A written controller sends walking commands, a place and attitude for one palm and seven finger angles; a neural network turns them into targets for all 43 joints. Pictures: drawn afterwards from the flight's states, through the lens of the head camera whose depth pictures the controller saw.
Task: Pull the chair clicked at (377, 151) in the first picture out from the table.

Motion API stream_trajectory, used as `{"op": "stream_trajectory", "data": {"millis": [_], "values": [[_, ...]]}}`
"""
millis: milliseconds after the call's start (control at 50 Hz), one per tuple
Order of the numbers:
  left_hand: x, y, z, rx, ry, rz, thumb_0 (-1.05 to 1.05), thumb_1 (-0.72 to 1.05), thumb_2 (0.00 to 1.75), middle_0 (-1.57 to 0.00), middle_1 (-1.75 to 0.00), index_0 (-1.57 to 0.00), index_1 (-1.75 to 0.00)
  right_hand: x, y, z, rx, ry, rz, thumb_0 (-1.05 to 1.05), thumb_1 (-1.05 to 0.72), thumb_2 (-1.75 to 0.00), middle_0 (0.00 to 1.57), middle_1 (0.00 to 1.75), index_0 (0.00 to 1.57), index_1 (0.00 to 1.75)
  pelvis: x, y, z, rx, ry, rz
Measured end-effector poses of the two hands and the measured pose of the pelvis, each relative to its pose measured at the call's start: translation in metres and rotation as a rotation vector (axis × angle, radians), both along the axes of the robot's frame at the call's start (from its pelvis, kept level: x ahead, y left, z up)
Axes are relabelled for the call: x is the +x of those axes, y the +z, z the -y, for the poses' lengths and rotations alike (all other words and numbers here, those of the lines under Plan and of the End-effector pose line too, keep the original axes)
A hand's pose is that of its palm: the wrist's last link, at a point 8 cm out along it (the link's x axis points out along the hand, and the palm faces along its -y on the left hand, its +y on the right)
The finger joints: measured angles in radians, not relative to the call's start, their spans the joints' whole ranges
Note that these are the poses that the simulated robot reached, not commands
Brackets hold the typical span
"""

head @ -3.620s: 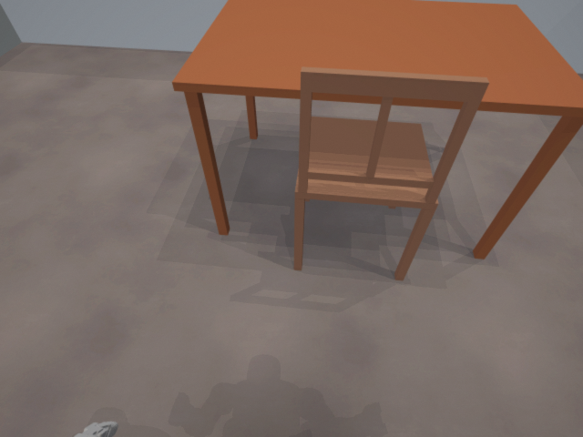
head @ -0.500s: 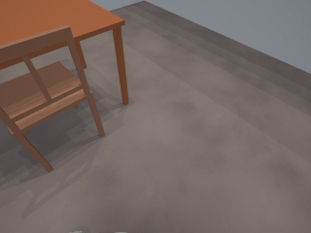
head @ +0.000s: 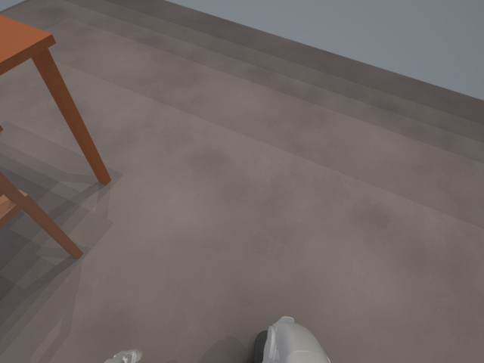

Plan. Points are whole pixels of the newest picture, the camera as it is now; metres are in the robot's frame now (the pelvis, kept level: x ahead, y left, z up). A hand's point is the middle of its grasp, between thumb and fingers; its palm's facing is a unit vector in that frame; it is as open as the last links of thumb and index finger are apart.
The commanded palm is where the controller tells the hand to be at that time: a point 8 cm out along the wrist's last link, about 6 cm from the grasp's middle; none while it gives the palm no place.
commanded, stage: walk to a spot facing it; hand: left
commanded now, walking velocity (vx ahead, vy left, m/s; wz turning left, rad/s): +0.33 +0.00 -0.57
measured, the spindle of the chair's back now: out of the picture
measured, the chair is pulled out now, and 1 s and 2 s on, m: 0.00 0.00 0.00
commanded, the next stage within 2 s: turn to face it in 1.98 s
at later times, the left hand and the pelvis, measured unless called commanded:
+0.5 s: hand (150, 293) +0.26 +0.18 -0.17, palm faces -0.11 -0.98 -0.18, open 7.4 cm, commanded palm none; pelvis +0.21 +0.00 +0.00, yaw -13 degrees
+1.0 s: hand (210, 174) +0.57 +0.08 -0.16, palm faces -0.54 -0.82 -0.20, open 7.4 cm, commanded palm none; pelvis +0.37 -0.02 +0.00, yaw -32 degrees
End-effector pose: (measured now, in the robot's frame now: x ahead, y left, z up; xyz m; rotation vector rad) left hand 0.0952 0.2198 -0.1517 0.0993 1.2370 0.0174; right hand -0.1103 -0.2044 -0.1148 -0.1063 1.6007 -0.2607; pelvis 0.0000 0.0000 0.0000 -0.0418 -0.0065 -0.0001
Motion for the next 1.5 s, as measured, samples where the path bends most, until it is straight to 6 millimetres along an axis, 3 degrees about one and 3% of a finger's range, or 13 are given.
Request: {"op": "stream_trajectory", "data": {"millis": [100, 160, 360, 480, 580, 660, 800, 900, 1040, 1120, 1240, 1380, 1500], "values": [[0.103, -0.007, 0.027, 0.012, -0.089, 0.140, 0.00, 0.91, 0.90, -0.20, -0.30, -0.20, -0.30, 0.011, -0.016, 0.004, 0.036, -0.102, -0.102, 0.00, -0.91, -0.90, 0.20, 0.30, 0.20, 0.30, 0.055, -0.021, 0.018, 0.019, -0.051, 0.007], [0.136, -0.007, 0.032, 0.037, -0.086, 0.191, 0.00, 0.91, 0.90, -0.20, -0.30, -0.20, -0.30, 0.053, -0.031, 0.019, 0.028, -0.116, -0.059, 0.00, -0.91, -0.90, 0.20, 0.30, 0.20, 0.30, 0.078, -0.027, 0.025, 0.016, -0.083, 0.021], [0.155, 0.016, 0.015, 0.103, -0.124, 0.045, 0.00, 0.90, 0.90, -0.20, -0.30, -0.20, -0.30, 0.295, -0.009, 0.060, -0.051, -0.031, 0.466, 0.00, -0.91, -0.90, 0.19, 0.30, 0.19, 0.30, 0.149, 0.000, 0.021, 0.020, -0.177, 0.000], [0.164, 0.016, -0.006, 0.097, -0.073, -0.021, 0.00, 0.90, 0.90, -0.21, -0.30, -0.20, -0.30, 0.396, 0.010, 0.052, -0.060, 0.046, 0.584, 0.00, -0.91, -0.90, 0.19, 0.30, 0.19, 0.30, 0.200, 0.005, 0.005, 0.019, -0.214, -0.009], [0.180, 0.000, -0.033, 0.093, -0.054, -0.117, 0.00, 0.90, 0.90, -0.21, -0.30, -0.20, -0.30, 0.458, 0.013, 0.036, -0.101, 0.066, 0.648, 0.00, -0.91, -0.90, 0.20, 0.30, 0.20, 0.30, 0.249, -0.006, -0.015, 0.017, -0.271, -0.004], [0.219, 0.001, -0.045, 0.104, -0.133, -0.172, 0.00, 0.90, 0.90, -0.20, -0.30, -0.20, -0.30, 0.456, 0.016, 0.026, -0.120, -0.014, 0.636, 0.00, -0.91, -0.90, 0.20, 0.30, 0.20, 0.30, 0.278, -0.001, -0.021, 0.021, -0.337, 0.016], [0.334, 0.016, -0.025, 0.103, -0.270, -0.087, 0.00, 0.91, 0.90, -0.20, -0.30, -0.20, -0.30, 0.392, 0.011, 0.023, -0.164, -0.247, 0.416, -0.02, -0.95, -0.90, 0.20, 0.30, 0.20, 0.30, 0.323, 0.012, -0.017, 0.015, -0.433, 0.004], [0.419, 0.019, 0.023, 0.093, -0.399, -0.004, 0.00, 0.91, 0.90, -0.20, -0.30, -0.20, -0.30, 0.341, 0.003, 0.018, -0.147, -0.369, 0.236, -0.02, -0.94, -0.90, 0.20, 0.30, 0.20, 0.30, 0.346, 0.010, -0.003, 0.018, -0.499, 0.001], [0.520, 0.014, 0.121, 0.088, -0.595, 0.179, 0.00, 0.91, 0.90, -0.20, -0.30, -0.20, -0.30, 0.298, -0.032, 0.013, -0.061, -0.546, 0.084, 0.00, -0.92, -0.90, 0.20, 0.30, 0.20, 0.30, 0.373, -0.017, 0.040, 0.046, -0.577, 0.013], [0.542, 0.021, 0.151, 0.088, -0.621, 0.239, 0.00, 0.91, 0.90, -0.20, -0.30, -0.20, -0.30, 0.315, -0.043, 0.027, -0.058, -0.574, 0.101, 0.00, -0.91, -0.90, 0.19, 0.30, 0.19, 0.30, 0.378, -0.019, 0.048, 0.028, -0.612, 0.029], [0.548, 0.032, 0.166, 0.104, -0.679, 0.207, 0.00, 0.90, 0.90, -0.20, -0.30, -0.20, -0.30, 0.382, -0.031, 0.060, -0.113, -0.575, 0.315, 0.00, -0.91, -0.90, 0.19, 0.30, 0.19, 0.30, 0.389, -0.006, 0.050, 0.045, -0.681, 0.021], [0.559, 0.026, 0.157, 0.073, -0.716, 0.172, 0.00, 0.90, 0.90, -0.21, -0.30, -0.20, -0.30, 0.432, -0.013, 0.071, -0.186, -0.579, 0.460, 0.00, -0.91, -0.90, 0.20, 0.30, 0.20, 0.30, 0.407, -0.004, 0.036, 0.048, -0.775, 0.006], [0.571, 0.011, 0.136, 0.065, -0.744, 0.104, 0.00, 0.90, 0.90, -0.21, -0.30, -0.20, -0.30, 0.431, 0.002, 0.051, -0.257, -0.613, 0.449, 0.00, -0.91, -0.90, 0.20, 0.30, 0.20, 0.30, 0.424, -0.004, 0.020, 0.035, -0.852, 0.004]]}}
